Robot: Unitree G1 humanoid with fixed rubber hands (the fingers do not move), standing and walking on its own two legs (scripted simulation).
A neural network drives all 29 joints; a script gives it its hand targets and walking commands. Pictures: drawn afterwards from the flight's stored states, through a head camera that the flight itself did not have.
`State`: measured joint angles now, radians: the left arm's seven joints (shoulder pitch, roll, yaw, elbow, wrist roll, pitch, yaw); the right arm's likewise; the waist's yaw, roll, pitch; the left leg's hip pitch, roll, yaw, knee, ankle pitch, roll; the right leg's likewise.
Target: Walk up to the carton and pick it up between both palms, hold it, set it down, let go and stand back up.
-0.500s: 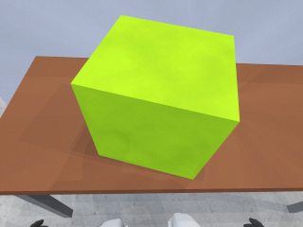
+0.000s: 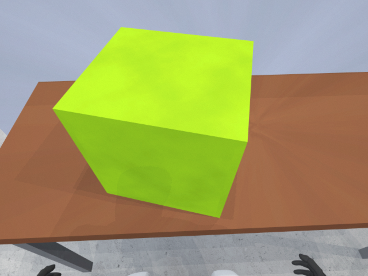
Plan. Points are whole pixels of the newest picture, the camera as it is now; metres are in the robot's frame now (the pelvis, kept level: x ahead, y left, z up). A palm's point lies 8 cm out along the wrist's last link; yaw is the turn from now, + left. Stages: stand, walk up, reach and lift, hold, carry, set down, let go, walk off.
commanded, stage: walk up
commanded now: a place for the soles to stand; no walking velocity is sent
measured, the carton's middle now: (172, 125) +0.39 +0.02 +0.10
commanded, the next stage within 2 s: none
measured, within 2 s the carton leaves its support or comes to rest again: neither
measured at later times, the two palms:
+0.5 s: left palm out of the picture +0.10 +0.30 -0.09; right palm out of the picture +0.10 -0.31 -0.11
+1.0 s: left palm out of the picture +0.05 +0.33 -0.12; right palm out of the picture +0.01 -0.28 -0.09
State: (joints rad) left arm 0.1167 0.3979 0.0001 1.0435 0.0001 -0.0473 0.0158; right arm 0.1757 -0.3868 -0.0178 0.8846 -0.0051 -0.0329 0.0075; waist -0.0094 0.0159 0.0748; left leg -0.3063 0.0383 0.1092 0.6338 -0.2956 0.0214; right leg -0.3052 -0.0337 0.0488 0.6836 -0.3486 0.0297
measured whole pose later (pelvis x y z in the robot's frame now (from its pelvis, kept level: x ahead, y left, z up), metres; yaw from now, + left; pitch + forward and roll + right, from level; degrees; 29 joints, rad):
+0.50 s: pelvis +0.00 -0.01 +0.00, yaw +0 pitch -2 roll +2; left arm 0.10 0.38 0.00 1.05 0.00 -0.05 0.00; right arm 0.18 -0.39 -0.02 0.88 -0.01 -0.03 0.01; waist -0.01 0.02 0.07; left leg -0.27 0.03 0.11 0.57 -0.27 0.01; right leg -0.29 -0.03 0.05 0.67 -0.35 0.01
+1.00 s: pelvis -0.07 +0.03 +0.00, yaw -1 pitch -3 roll -2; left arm 0.10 0.40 0.00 0.90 0.00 0.05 0.02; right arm 0.16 -0.37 -0.02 0.88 -0.01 0.02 -0.01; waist -0.01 -0.02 0.16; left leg -0.34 0.03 0.06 0.64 -0.24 0.05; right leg -0.40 0.05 0.09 1.07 -0.54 0.02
